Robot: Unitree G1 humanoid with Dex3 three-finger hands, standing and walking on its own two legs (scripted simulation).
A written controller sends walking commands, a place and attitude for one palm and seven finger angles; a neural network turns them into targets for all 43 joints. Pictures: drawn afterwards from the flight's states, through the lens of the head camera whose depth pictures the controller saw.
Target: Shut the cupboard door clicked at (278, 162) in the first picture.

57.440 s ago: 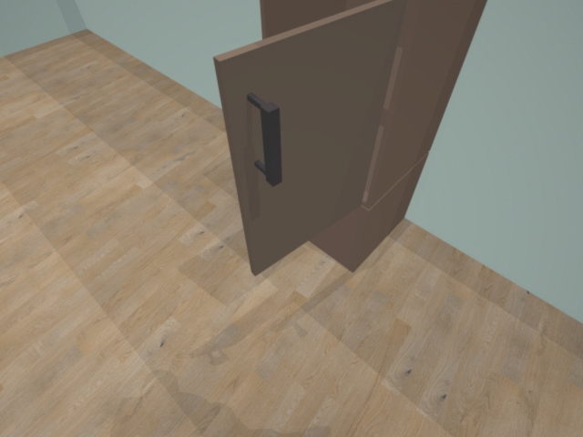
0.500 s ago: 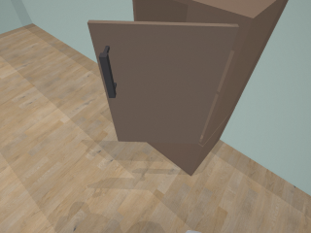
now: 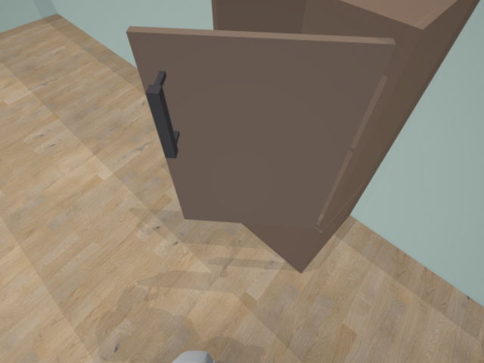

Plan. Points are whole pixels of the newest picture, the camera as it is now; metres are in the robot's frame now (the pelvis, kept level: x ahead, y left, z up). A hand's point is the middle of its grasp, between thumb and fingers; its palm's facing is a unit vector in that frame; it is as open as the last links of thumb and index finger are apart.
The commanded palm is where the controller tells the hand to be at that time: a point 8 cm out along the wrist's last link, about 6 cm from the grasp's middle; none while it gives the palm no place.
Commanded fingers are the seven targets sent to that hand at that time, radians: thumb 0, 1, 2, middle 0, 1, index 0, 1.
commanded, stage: come to a stop and stand still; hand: left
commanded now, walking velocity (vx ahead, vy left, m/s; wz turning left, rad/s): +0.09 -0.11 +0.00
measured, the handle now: (166, 117) +0.50 +0.19 +0.10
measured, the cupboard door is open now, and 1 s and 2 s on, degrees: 39 39 39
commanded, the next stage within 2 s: look again from close up in 0.98 s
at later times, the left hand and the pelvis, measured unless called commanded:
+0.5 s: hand out of the picture -0.01 +0.20 -0.18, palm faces +0.00 -0.98 -0.20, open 7.4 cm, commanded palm none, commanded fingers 0.00 0.90 0.90 -0.20 -0.30 -0.20 -0.30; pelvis -0.02 +0.01 +0.00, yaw -1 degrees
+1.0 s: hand out of the picture -0.01 +0.15 -0.18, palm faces +0.03 -0.98 -0.17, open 7.4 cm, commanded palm none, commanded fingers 0.00 0.90 0.90 -0.20 -0.30 -0.20 -0.30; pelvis -0.01 -0.02 +0.00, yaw -1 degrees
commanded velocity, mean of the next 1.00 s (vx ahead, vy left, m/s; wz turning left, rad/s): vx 0.03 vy -0.06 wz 0.00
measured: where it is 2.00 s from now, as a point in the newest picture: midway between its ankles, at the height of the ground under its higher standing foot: outside the picture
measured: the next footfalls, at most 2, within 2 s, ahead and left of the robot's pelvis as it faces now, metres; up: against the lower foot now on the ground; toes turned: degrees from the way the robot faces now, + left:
left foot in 0.08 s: +0.04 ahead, +0.14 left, +0.00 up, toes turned +0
right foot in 0.48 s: -0.03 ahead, -0.10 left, +0.00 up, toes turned -1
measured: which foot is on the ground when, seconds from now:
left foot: up 0.00-0.06, down 0.08-1.00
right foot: down 0.00-0.08, up 0.10-0.46, down 0.48-1.00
